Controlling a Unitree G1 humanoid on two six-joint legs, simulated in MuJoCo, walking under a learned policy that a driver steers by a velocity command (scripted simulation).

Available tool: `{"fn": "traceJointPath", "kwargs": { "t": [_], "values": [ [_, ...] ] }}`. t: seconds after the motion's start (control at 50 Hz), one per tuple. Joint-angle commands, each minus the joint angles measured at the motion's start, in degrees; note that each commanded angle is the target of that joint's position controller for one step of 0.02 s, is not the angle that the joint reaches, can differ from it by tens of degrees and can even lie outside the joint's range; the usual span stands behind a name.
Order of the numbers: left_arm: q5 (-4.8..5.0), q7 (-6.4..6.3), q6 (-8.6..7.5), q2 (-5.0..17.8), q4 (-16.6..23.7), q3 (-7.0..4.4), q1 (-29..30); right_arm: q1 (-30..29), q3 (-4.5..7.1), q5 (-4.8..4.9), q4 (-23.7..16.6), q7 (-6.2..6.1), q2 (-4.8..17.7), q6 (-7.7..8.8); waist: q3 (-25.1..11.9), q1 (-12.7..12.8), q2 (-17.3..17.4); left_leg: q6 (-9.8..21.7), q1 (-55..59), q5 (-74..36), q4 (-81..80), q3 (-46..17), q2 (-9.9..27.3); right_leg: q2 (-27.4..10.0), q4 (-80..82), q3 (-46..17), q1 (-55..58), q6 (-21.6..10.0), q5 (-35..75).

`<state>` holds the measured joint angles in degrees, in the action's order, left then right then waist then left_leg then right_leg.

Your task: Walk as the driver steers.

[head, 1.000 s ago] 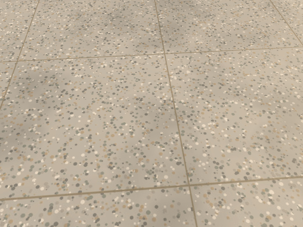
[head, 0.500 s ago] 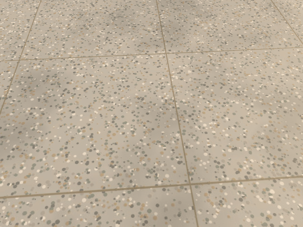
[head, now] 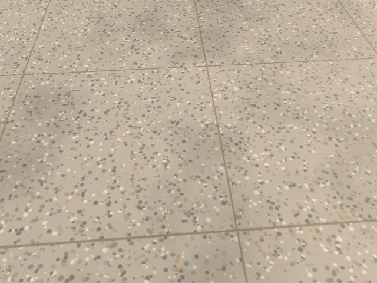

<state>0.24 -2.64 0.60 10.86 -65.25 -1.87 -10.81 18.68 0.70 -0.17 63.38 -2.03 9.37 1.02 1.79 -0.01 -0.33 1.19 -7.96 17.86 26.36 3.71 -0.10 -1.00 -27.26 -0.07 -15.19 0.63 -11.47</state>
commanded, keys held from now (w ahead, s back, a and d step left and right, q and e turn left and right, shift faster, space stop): no key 0.24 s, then w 0.76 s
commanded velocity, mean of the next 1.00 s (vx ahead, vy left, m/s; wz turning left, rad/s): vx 0.27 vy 0.00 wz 0.00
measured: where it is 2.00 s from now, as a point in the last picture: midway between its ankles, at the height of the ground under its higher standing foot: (202, 184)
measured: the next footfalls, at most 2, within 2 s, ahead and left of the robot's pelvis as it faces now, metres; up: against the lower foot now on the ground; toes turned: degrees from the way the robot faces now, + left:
right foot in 0.56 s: +0.14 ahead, -0.15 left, +0.00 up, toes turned -4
left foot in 1.06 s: +0.52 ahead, +0.08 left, +0.00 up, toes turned +3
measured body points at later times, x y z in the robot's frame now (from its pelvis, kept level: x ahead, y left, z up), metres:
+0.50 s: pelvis +0.05 -0.02 +0.00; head +0.06 -0.04 +0.45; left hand +0.11 +0.23 -0.14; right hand -0.02 -0.27 -0.16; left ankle -0.04 +0.10 -0.74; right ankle +0.07 -0.14 -0.72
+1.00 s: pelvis +0.28 -0.04 -0.01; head +0.32 -0.05 +0.44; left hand +0.18 +0.20 -0.15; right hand +0.51 -0.26 -0.11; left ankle +0.48 +0.09 -0.71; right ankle +0.10 -0.15 -0.74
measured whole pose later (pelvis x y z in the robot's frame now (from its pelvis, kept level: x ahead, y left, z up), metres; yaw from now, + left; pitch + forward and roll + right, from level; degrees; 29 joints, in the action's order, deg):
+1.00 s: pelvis +0.28 -0.04 -0.01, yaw +0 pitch +3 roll -1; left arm 0.6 -1.0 -4.8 11.4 -62.5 -2.2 -26.9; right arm -1.5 2.4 1.7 49.3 2.5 12.4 5.3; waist 1.2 4.9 1.7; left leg 3.9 -36.9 -1.0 32.4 2.2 3.8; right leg 1.1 -9.8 4.1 9.0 -0.6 -21.2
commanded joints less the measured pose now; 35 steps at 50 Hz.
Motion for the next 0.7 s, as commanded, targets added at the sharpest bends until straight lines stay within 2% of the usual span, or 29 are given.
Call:
{"fn": "traceJointPath", "kwargs": {
  "t": [0.02,0.24,0.26,0.28,0.3,0.32,0.34,0.36,0.38,0.4,0.42,0.46,0.48,0.5,0.52,0.54,0.56,0.58,0.6,0.62,0.64,0.66,0.68,0.7],
  "values": [
    [0.01,-0.17,-0.28,5.38,1.17,-0.74,-1.80,4.97,0.76,0.02,-0.55,-0.12,4.88,0.22,1.00,0.00,0.58,0.87,-6.41,-7.04,-6.31,-2.83,2.72,-1.37,2.65,-1.41,4.67,-2.22,8.68],
    [0.06,-0.26,-0.24,5.23,1.20,-0.73,-2.39,5.82,0.81,0.05,-0.84,-0.12,4.66,0.27,1.19,0.00,0.62,0.94,-6.31,-7.61,-6.29,-2.90,2.70,-1.37,2.48,-1.37,4.70,-2.10,8.94],
    [0.04,-0.26,-0.19,4.58,0.68,-0.58,-3.34,7.02,0.80,0.10,-0.27,-0.18,4.40,0.19,-0.13,-0.07,1.06,1.28,-5.71,-1.61,-7.00,-2.78,2.43,-0.44,1.97,-0.28,5.13,-2.09,3.52],
    [0.30,-0.29,-0.15,4.72,0.60,-0.71,-3.37,7.57,1.28,0.51,-0.14,-0.35,5.60,0.00,0.87,-0.38,2.25,2.51,-6.21,8.11,-8.03,-3.88,2.68,1.43,-0.44,1.73,3.26,-2.18,-5.29],
    [0.58,-0.29,-0.32,5.02,1.00,-0.95,-2.85,7.33,1.99,0.94,-0.70,-0.58,7.70,-0.12,2.76,-0.83,4.74,4.66,-6.79,18.98,-10.00,-7.42,4.82,3.25,-4.31,3.97,-0.87,-2.35,-14.07],
    [0.55,-0.11,-0.87,5.02,2.26,-1.02,-0.52,8.63,2.61,1.34,-1.03,-0.71,9.45,0.05,5.29,-2.04,7.33,7.56,-6.25,27.93,-13.83,-14.05,9.70,3.63,-9.63,5.12,-7.11,-2.54,-16.78],
    [0.67,0.36,-1.79,4.37,3.79,-0.85,1.74,8.92,3.47,1.61,-1.42,-0.74,11.76,0.53,7.83,-2.74,10.40,11.04,-5.80,31.92,-17.74,-22.23,16.43,1.96,-16.25,4.81,-12.19,-3.27,-14.60],
    [0.95,0.92,-2.74,4.14,5.02,-0.80,3.85,8.94,3.90,1.39,-1.76,-0.77,12.32,1.23,10.21,-3.23,10.49,13.53,-5.12,30.30,-19.91,-27.40,20.83,-0.90,-21.99,2.51,-17.38,-4.04,-14.42],
    [1.33,1.40,-3.50,4.64,5.90,-1.05,5.14,9.10,3.82,0.82,-1.97,-0.65,11.32,2.04,11.34,-3.29,9.18,14.41,-1.75,25.68,-20.21,-29.25,22.59,-2.97,-26.84,0.40,-23.38,-4.57,-16.96],
    [1.72,1.80,-4.19,4.93,6.27,-1.27,4.82,8.55,3.72,0.83,-2.36,-0.42,10.43,2.70,11.10,-2.54,7.84,13.80,2.10,20.95,-19.20,-28.10,22.26,-4.71,-27.97,-1.06,-27.31,-5.01,-17.41],
    [1.97,2.20,-4.90,5.22,6.56,-1.38,4.67,7.61,3.69,1.31,-2.90,-0.16,9.92,3.03,10.03,-2.07,6.43,12.25,4.33,16.30,-18.21,-24.86,20.78,-5.54,-24.61,-1.24,-27.45,-5.28,-16.50],
    [1.93,2.74,-5.92,4.86,6.80,-1.52,5.33,6.42,3.86,1.73,-3.63,0.25,10.51,2.97,7.48,-1.85,5.71,9.58,2.21,8.99,-16.61,-16.78,16.17,-3.77,-15.02,2.36,-18.58,-4.81,-13.29],
    [1.92,3.04,-6.05,4.07,6.13,-1.51,3.56,5.80,4.00,1.77,-3.82,0.47,11.30,2.76,6.38,-0.74,6.37,9.01,-1.78,7.83,-15.18,-13.46,14.24,-1.93,-11.34,4.89,-11.34,-4.32,-10.85],
    [2.01,3.27,-6.01,3.69,4.52,-1.70,-0.47,4.99,4.08,2.02,-4.02,0.62,11.65,2.51,5.27,1.35,6.27,8.50,-6.79,8.02,-12.59,-10.75,12.61,0.28,-7.35,7.51,-2.67,-3.74,-5.35],
    [2.00,3.25,-5.71,4.47,2.47,-2.37,-5.40,5.19,3.99,1.99,-4.18,0.75,11.60,2.43,3.68,3.09,5.74,8.02,-11.07,5.92,-9.31,-9.39,11.13,2.83,-5.85,9.18,5.69,-3.21,-2.01],
    [1.92,2.98,-5.39,5.81,0.75,-3.30,-11.36,4.20,3.75,1.86,-4.56,0.82,11.45,2.69,1.59,6.10,4.88,6.89,-14.02,-1.28,-3.12,-7.58,9.54,3.92,-4.60,8.95,12.90,-3.62,-1.85],
    [1.61,2.51,-5.52,9.79,-0.31,-4.65,-18.79,1.37,2.91,1.57,-5.82,1.05,8.85,3.07,-0.55,9.77,-3.77,3.37,-19.91,-7.10,15.58,-1.49,5.05,-4.86,2.37,-4.18,19.83,-6.85,-7.18],
    [0.94,2.63,-6.08,16.39,-0.30,-5.33,-25.16,1.77,1.48,1.01,-8.53,0.98,2.91,4.27,-6.29,9.15,-19.15,0.28,-33.02,11.01,37.53,-0.07,-2.44,-20.02,14.08,-34.25,28.58,-15.58,-12.39],
    [-0.10,3.09,-7.16,13.50,-0.39,-4.04,-22.51,0.94,1.92,2.95,-9.29,1.10,4.29,5.30,-6.12,7.04,-14.36,1.56,-38.51,12.99,48.92,-8.91,-0.99,-23.89,18.67,-45.80,25.88,-19.22,-22.65],
    [0.31,3.27,-7.90,10.44,1.55,-2.93,-16.18,-2.10,2.27,3.98,-10.57,1.50,6.68,5.98,-0.16,5.02,-8.71,3.52,-43.51,7.91,52.18,-9.57,2.77,-22.79,17.74,-39.01,21.76,-17.16,-24.17],
    [0.28,3.66,-8.12,7.76,3.09,-1.90,-11.24,-3.30,2.63,3.51,-10.64,1.67,8.02,6.26,2.04,3.38,-4.87,4.53,-42.70,1.46,50.67,-8.64,5.41,-19.53,17.60,-30.07,17.75,-14.47,-18.85],
    [0.03,4.02,-7.99,7.02,4.22,-1.33,-7.92,-2.98,3.16,2.51,-10.11,1.47,8.43,6.22,2.74,1.67,-3.13,4.72,-39.76,-3.20,46.60,-8.12,7.16,-16.67,18.28,-22.86,13.79,-12.44,-11.77],
    [-0.18,4.06,-7.74,6.11,4.52,-0.94,-7.27,-2.31,3.71,1.93,-9.77,1.51,9.07,5.82,3.04,0.55,-3.71,4.48,-36.09,-5.65,42.91,-7.63,8.28,-14.00,18.95,-16.90,11.08,-10.88,-5.77],
    [-0.31,3.86,-7.44,5.45,4.21,-0.67,-8.56,-1.77,3.91,1.90,-9.37,1.75,8.79,5.28,2.86,0.20,-4.31,4.05,-33.89,-7.12,40.61,-6.80,8.53,-12.40,19.45,-13.03,10.06,-10.18,-1.08]
  ]
}}
Over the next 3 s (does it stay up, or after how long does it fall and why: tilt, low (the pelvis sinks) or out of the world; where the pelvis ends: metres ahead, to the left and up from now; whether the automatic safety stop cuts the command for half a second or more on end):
stays up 1.41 -0.05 0.01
